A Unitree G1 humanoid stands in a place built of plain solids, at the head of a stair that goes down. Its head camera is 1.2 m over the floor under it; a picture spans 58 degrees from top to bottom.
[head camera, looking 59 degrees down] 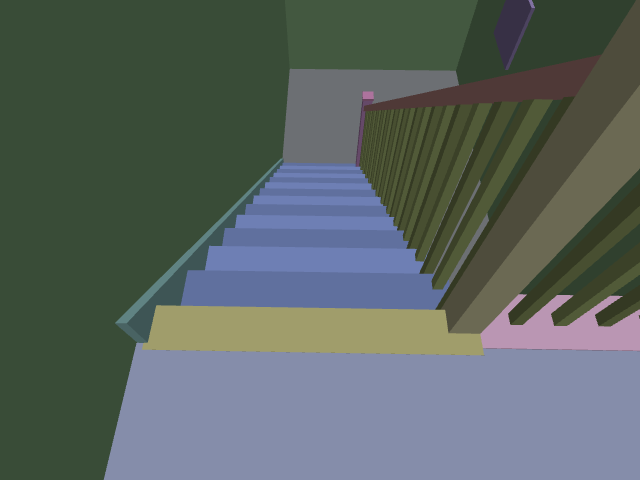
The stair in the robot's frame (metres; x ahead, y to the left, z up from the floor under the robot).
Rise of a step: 0.21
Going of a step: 0.22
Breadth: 0.94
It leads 1 degrees to the right of straight ahead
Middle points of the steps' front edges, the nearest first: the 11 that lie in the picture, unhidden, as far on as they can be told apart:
0.49 0.06 0.00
0.71 0.01 -0.21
0.93 0.00 -0.41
1.16 0.00 -0.62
1.38 0.00 -0.83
1.60 -0.01 -1.03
1.82 -0.01 -1.24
2.04 -0.01 -1.44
2.26 -0.02 -1.64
2.49 -0.02 -1.85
2.71 -0.03 -2.06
